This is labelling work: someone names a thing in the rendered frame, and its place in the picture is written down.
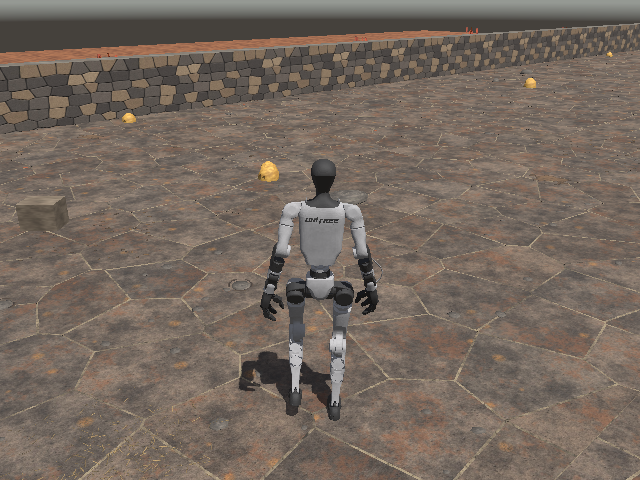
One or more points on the left robot foot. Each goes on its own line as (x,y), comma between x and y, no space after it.
(295,397)

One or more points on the robot right upper arm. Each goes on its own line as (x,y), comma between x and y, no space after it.
(353,213)

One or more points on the right robot forearm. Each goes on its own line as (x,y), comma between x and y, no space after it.
(367,271)

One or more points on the robot head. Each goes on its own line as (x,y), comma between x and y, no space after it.
(323,173)

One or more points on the robot left hand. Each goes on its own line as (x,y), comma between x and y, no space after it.
(266,306)

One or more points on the robot left upper arm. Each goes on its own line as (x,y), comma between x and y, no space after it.
(289,212)

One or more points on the left robot forearm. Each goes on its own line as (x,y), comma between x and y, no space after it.
(274,272)

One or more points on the robot right hand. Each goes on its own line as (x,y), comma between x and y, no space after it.
(372,300)

